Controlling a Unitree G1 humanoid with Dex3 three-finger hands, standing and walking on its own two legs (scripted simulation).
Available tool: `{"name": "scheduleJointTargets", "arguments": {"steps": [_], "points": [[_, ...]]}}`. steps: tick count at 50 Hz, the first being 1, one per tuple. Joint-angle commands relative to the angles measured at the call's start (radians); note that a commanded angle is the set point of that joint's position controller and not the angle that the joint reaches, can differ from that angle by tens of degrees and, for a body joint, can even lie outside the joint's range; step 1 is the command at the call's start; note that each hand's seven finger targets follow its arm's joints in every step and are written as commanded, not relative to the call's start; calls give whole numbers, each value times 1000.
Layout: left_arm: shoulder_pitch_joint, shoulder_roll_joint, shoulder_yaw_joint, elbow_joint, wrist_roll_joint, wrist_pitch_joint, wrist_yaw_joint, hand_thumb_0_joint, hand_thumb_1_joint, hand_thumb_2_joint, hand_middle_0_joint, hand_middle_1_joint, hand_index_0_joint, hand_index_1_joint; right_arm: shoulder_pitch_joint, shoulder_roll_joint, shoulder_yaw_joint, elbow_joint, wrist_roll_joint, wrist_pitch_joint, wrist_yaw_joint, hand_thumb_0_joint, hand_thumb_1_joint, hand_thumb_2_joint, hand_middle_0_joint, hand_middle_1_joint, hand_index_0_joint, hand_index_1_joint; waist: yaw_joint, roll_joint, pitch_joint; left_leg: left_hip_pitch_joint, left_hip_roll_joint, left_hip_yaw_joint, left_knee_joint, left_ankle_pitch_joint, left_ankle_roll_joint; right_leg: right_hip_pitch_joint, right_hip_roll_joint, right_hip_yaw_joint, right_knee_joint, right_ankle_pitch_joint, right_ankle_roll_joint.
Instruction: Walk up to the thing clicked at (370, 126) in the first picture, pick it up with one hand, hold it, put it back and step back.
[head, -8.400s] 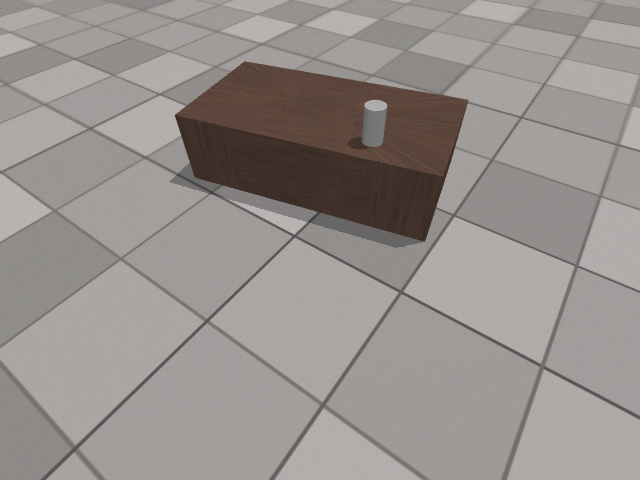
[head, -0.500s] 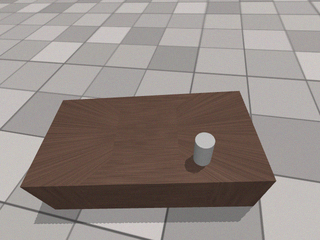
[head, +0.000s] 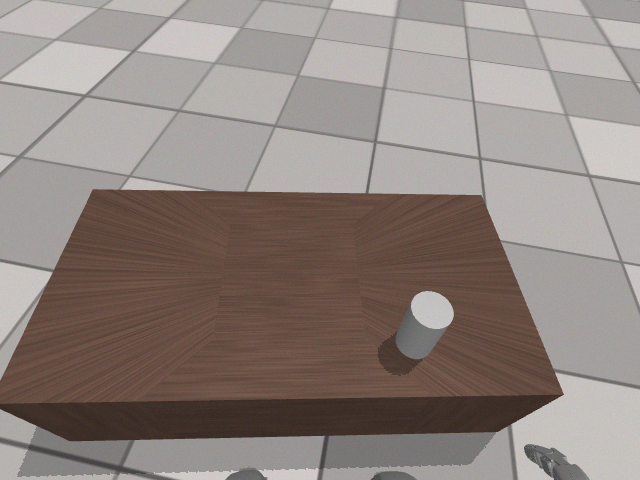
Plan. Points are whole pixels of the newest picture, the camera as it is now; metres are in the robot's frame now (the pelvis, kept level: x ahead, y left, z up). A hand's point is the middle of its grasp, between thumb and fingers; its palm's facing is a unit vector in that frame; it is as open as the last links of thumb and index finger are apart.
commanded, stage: walk up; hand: right
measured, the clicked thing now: (422, 326) +0.47 -0.23 -0.31
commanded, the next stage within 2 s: stand in 1.50 s
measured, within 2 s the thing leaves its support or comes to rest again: neither
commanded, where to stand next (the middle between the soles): +0.04 -0.02 m, yaw +1 degrees
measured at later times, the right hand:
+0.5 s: hand out of the picture +0.09 -0.29 -0.14, palm faces -0.01 +0.92 -0.38, open 7.4 cm
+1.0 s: hand out of the picture +0.08 -0.28 -0.12, palm faces -0.05 +0.93 -0.37, open 7.4 cm
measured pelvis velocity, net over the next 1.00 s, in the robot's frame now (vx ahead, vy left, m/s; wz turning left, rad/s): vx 0.00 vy -0.02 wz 0.02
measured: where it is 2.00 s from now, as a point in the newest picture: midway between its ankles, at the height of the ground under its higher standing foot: outside the picture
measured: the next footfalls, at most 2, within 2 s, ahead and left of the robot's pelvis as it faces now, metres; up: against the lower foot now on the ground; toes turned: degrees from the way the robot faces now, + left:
right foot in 0.12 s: +0.04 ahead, -0.14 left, +0.00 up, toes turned -2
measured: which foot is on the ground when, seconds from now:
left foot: down 0.00-1.00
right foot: up 0.00-0.10, down 0.12-1.00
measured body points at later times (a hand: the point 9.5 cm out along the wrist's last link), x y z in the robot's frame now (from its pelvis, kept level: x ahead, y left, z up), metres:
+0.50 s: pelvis +0.01 -0.02 +0.00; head +0.04 -0.02 +0.45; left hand +0.13 +0.29 -0.11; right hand +0.09 -0.33 -0.12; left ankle +0.03 +0.13 -0.71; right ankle +0.00 -0.14 -0.71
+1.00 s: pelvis +0.00 -0.02 +0.03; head +0.02 -0.02 +0.48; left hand +0.11 +0.29 -0.10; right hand +0.08 -0.33 -0.10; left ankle +0.03 +0.13 -0.71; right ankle +0.00 -0.14 -0.71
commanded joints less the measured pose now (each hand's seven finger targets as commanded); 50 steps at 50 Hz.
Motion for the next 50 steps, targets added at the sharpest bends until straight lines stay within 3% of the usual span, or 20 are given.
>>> {"name": "scheduleJointTargets", "arguments": {"steps": [1, 4, 6, 7, 8, 9, 11, 13, 14, 15, 16, 17, 19, 21, 22, 23, 24, 28, 36, 50], "points": [[66, 158, 61, -33, 12, -16, -1, 0, 900, 900, -200, -300, -200, -300, 33, -338, -93, -49, -1, -24, -34, 0, -900, -900, 200, 300, 200, 300, -34, 286, -159, 151, 208, -256, -256, 225, 223, -12, -21, -62, -125, 0, 14], [97, 133, 71, -16, 23, -13, -4, 0, 900, 900, -200, -300, -200, -300, -12, -331, -83, -58, 10, -17, -36, 0, -900, -900, 200, 300, 200, 300, 6, 261, -196, 134, 205, -227, -176, 335, 202, 97, 0, -105, -305, 114, -1], [102, 181, 93, -14, 43, -25, 1, 0, 900, 900, -200, -300, -200, -300, -15, -275, -62, -58, 24, -8, -37, 0, -900, -900, 200, 300, 200, 300, 31, 131, -200, 36, 150, -167, -35, 324, 120, 213, -51, 2, -493, 249, -38], [53, 249, 105, -41, 51, -32, 3, 0, 900, 900, -200, -300, -200, -300, -19, -223, -47, -71, 34, -8, -40, 0, -900, -900, 200, 300, 200, 300, 9, -47, -167, -63, 34, -72, 95, 192, 53, 198, -203, 255, -556, 363, -101], [-36, 287, 102, -63, 39, -26, -4, 0, 900, 900, -200, -300, -200, -300, -52, -228, -54, -58, 43, -4, -54, 0, -900, -900, 200, 300, 200, 300, -1, -129, -149, -3, -76, -20, 154, -202, 41, 74, -309, 337, -554, 488, -228], [-63, 257, 94, -82, 42, -29, -7, 0, 900, 900, -200, -300, -200, -300, -42, -242, -62, -40, 33, -2, -59, 0, -900, -900, 200, 300, 200, 300, -6, -114, -123, 8, -65, -56, 232, -311, 43, 47, -326, 328, -529, 584, -255], [-68, 196, 71, -78, 38, -33, 1, 0, 900, 900, -200, -300, -200, -300, -23, -232, -53, -18, 43, -12, -51, 0, -900, -900, 200, 300, 200, 300, -15, -85, -135, -22, -82, -77, 170, -248, 54, 152, -248, 197, -444, 771, -215], [-105, 186, 69, -76, 29, -29, 4, 0, 900, 900, -200, -300, -200, -300, 57, -216, -42, 26, 41, -35, -50, 0, -900, -900, 200, 300, 200, 300, -51, -133, -191, 90, -62, -53, -117, -19, 54, 196, -187, 93, -337, 827, -128], [-121, 178, 67, -82, 21, -22, 2, 0, 900, 900, -200, -300, -200, -300, 91, -241, -50, 52, 31, -44, -50, 0, -900, -900, 200, 300, 200, 300, -54, -78, -222, 197, -32, -82, -181, 235, 67, 149, -152, 45, -276, 758, -84], [-125, 145, 57, -99, 12, -19, 1, 0, 900, 900, -200, -300, -200, -300, 111, -282, -59, 56, 14, -52, -54, 0, -900, -900, 200, 300, 200, 300, -59, 1, -263, 294, 61, -233, -230, 372, 115, 74, -103, 4, -174, 642, -35], [-81, 122, 51, -79, 4, -8, 0, 0, 900, 900, -200, -300, -200, -300, 65, -345, -67, 47, 16, -57, -51, 0, -900, -900, 200, 300, 200, 300, -23, 120, -252, 280, 207, -451, -232, 435, 228, 2, -37, -32, -140, 329, 7], [-80, 146, 62, -51, 7, -3, 7, 0, 900, 900, -200, -300, -200, -300, 26, -355, -70, 38, 22, -56, -48, 0, -900, -900, 200, 300, 200, 300, -18, 163, -219, 219, 267, -490, -245, 471, 284, 42, -30, -31, -143, 45, 5], [-77, 133, 63, -38, 11, -8, 0, 0, 900, 900, -200, -300, -200, -300, -18, -333, -54, 39, 13, -54, -51, 0, -900, -900, 200, 300, 200, 300, 7, 175, -193, 193, 200, -386, -217, 447, 237, 61, -43, -18, -234, 51, -14], [-49, 154, 71, -5, 17, -23, -4, 0, 900, 900, -200, -300, -200, -300, -47, -295, -38, 44, 23, -46, -51, 0, -900, -900, 200, 300, 200, 300, 29, 140, -180, 55, 84, -236, -142, 384, 110, 233, -89, 27, -416, 398, -41], [-48, 182, 71, -5, 21, -33, -3, 0, 900, 900, -200, -300, -200, -300, -52, -245, -21, 45, 31, -42, -48, 0, -900, -900, 200, 300, 200, 300, 26, 70, -185, 22, 9, -151, -67, 323, 55, 261, -164, 141, -503, 455, -76], [-96, 210, 71, -8, 15, -36, -7, 0, 900, 900, -200, -300, -200, -300, -45, -224, -16, 54, 34, -37, -45, 0, -900, -900, 200, 300, 200, 300, -2, 24, -178, 66, -71, -87, -23, 124, 23, 188, -254, 220, -536, 510, -149], [-161, 205, 64, -19, 12, -36, -10, 0, 900, 900, -200, -300, -200, -300, -14, -222, -18, 83, 31, -35, -48, 0, -900, -900, 200, 300, 200, 300, -33, 5, -181, 151, -58, -75, -76, 43, 22, 128, -273, 208, -519, 532, -164], [-227, 159, 48, 6, 15, -21, -9, 0, 900, 900, -200, -300, -200, -300, -27, -248, -23, 125, 22, -40, -34, 0, -900, -900, 200, 300, 200, 300, -31, -19, -146, 195, -2, -152, -211, 231, 62, 118, -125, 44, -523, 368, -37], [-269, 136, 47, 69, 9, -15, -17, 0, 900, 900, -200, -300, -200, -300, -57, -233, -2, 183, 17, -36, -30, 0, -900, -900, 200, 300, 200, 300, -21, 5, -143, 205, -7, -143, -307, 201, 34, 195, -127, 45, -646, 262, -27], [-258, 120, 54, 118, 9, -9, -24, 0, 900, 900, -200, -300, -200, -300, -77, -225, 0, 205, 14, -38, -36, 0, -900, -900, 200, 300, 200, 300, -14, 43, -175, 218, 12, -157, -373, 262, 34, 284, -118, -1, -680, 367, -9]]}}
